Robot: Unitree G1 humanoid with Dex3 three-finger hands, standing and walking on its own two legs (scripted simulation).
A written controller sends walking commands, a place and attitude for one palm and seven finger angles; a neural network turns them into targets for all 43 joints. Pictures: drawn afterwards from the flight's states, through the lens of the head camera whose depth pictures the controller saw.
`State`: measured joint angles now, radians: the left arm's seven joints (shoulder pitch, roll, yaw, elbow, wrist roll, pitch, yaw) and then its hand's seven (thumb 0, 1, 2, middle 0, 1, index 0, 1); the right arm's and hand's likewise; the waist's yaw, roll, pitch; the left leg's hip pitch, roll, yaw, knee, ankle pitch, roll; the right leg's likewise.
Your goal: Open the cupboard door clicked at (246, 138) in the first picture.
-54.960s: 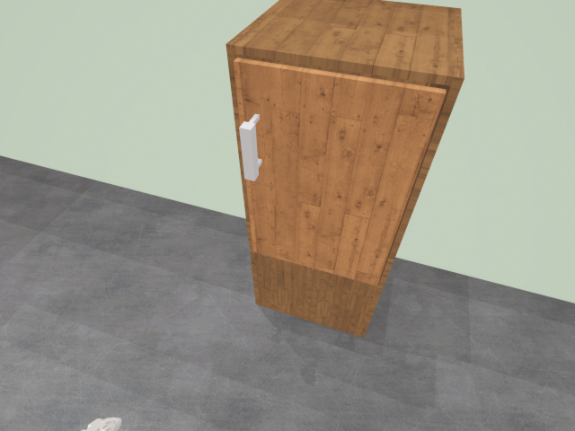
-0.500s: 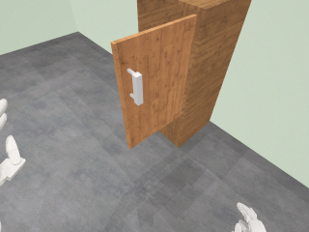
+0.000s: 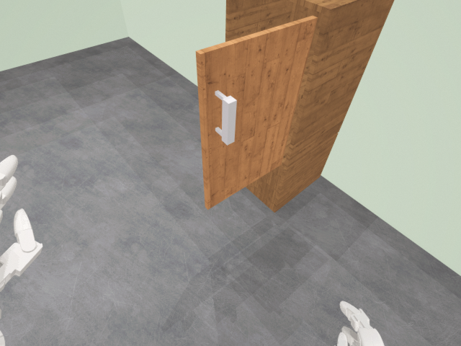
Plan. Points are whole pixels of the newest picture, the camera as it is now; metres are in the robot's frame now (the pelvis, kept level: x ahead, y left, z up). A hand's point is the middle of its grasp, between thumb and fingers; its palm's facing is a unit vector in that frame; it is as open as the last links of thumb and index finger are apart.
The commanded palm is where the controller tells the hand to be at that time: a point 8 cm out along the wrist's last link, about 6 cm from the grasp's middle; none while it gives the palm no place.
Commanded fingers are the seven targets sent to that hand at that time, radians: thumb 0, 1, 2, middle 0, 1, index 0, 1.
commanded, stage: stop stepping back and stand still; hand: left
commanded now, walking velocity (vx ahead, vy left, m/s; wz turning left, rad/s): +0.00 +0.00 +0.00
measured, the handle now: (223, 117) +0.64 +0.06 +0.03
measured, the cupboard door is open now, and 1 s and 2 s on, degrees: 87 87 87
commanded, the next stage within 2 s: let the arm hang, fingers relaxed in 0.10 s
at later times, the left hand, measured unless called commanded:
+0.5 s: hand out of the picture +0.06 +0.17 -0.17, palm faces -0.06 -0.98 -0.19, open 7.4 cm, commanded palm none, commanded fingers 0.00 0.90 0.90 -0.20 -0.30 -0.20 -0.30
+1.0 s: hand out of the picture +0.03 +0.22 -0.16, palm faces +0.03 -0.94 -0.34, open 7.4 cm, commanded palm none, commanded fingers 0.00 0.90 0.90 -0.20 -0.30 -0.20 -0.30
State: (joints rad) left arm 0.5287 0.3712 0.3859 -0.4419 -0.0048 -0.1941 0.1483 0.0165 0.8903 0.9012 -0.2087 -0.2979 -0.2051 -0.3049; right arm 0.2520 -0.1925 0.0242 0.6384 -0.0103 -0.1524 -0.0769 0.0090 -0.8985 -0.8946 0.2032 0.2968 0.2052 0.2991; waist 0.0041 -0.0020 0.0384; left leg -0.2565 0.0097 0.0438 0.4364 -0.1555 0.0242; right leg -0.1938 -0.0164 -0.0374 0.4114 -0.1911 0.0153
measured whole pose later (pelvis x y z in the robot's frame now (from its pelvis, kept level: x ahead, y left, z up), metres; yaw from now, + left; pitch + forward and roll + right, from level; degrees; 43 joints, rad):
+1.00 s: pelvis +0.00 -0.02 +0.00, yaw +2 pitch -3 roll +0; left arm 0.18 0.28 0.03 1.13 0.02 0.00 0.01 0.01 0.91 0.90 -0.20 -0.30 -0.20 -0.30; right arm 0.19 -0.25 -0.02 1.13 -0.02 0.02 0.00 0.00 -0.90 -0.89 0.20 0.30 0.20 0.30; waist -0.01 0.05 0.07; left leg -0.23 0.01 0.01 0.41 -0.14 0.00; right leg -0.17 -0.02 -0.07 0.43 -0.22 -0.01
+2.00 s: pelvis +0.05 -0.04 +0.01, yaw +1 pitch -2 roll +0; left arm 0.11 0.28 0.01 1.14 0.01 -0.02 0.01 0.01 0.91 0.90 -0.20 -0.30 -0.20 -0.30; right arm 0.11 -0.31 0.00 1.13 -0.02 0.01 -0.01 0.00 -0.90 -0.89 0.20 0.30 0.20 0.30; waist -0.01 0.03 0.07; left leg -0.12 0.04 0.02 0.31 -0.16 -0.03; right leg -0.07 0.02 -0.07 0.31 -0.22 -0.04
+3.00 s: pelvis +0.05 -0.03 +0.01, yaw +1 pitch -2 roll +0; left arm 0.14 0.28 0.01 1.15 0.01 -0.02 0.01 0.01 0.91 0.90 -0.20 -0.30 -0.20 -0.30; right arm 0.13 -0.28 0.00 1.14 -0.01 0.00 -0.01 0.00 -0.90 -0.89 0.20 0.30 0.20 0.30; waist -0.01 0.01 0.07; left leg -0.12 0.02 0.02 0.30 -0.15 -0.01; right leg -0.06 0.00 -0.06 0.30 -0.21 -0.02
